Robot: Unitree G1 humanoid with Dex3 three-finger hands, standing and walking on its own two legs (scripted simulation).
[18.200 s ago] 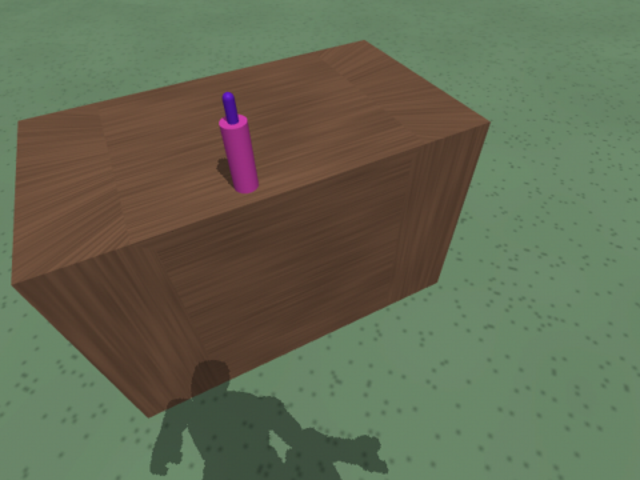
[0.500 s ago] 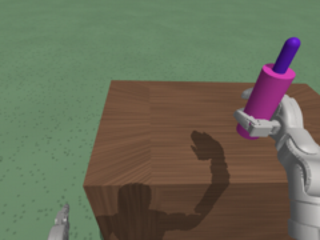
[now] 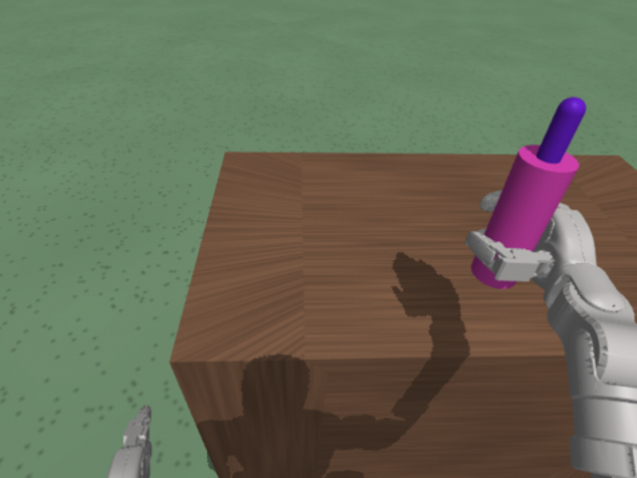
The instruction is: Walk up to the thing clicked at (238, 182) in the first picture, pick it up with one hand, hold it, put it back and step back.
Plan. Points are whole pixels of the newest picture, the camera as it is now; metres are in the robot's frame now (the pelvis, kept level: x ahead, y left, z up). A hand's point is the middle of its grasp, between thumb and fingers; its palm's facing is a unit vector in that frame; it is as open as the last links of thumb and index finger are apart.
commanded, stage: crouch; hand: right
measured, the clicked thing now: (528, 200) +0.35 -0.19 +0.23
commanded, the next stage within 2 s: lower in 0.62 s
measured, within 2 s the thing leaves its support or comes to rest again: rests again in 1.86 s
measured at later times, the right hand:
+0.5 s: hand (490, 264) +0.37 -0.20 +0.11, palm faces +0.12 +0.99 +0.01, open 7.4 cm
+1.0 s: hand (476, 284) +0.39 -0.20 +0.06, palm faces +0.10 +0.99 +0.03, open 7.4 cm
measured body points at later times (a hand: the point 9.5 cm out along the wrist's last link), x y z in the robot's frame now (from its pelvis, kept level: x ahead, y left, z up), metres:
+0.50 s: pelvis +0.00 -0.01 +0.00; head +0.00 +0.00 +0.45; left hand +0.15 +0.25 -0.08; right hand +0.36 -0.25 +0.12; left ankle +0.04 +0.13 -0.74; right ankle -0.01 -0.14 -0.74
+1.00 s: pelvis +0.00 +0.00 -0.01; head +0.03 -0.01 +0.44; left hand +0.15 +0.26 -0.08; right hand +0.37 -0.25 +0.06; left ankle +0.04 +0.13 -0.74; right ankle -0.01 -0.14 -0.74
